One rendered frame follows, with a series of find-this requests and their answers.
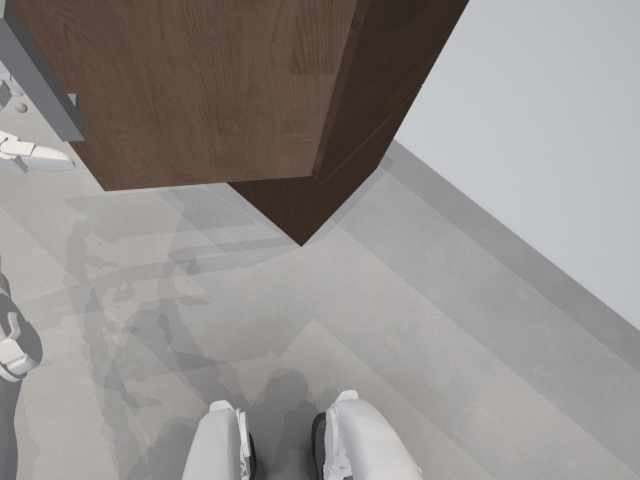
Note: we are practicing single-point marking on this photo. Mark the robot left hand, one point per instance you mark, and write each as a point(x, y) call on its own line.
point(17, 156)

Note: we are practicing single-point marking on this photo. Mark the robot thigh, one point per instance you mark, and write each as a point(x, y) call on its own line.
point(220, 443)
point(375, 451)

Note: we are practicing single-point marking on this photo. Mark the handle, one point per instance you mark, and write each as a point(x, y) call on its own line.
point(25, 62)

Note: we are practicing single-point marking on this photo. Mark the left robot thigh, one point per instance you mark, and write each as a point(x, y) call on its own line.
point(220, 443)

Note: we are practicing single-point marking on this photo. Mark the left robot upper arm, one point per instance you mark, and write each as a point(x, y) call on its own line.
point(20, 351)

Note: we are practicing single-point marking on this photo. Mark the right robot thigh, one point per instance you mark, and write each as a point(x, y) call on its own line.
point(375, 451)

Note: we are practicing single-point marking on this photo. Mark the cupboard door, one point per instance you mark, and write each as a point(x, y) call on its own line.
point(189, 92)

